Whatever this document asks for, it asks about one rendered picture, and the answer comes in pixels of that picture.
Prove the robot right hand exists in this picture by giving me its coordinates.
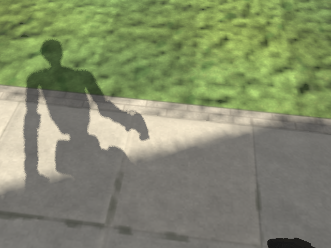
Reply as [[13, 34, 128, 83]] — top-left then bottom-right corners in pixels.
[[267, 238, 315, 248]]

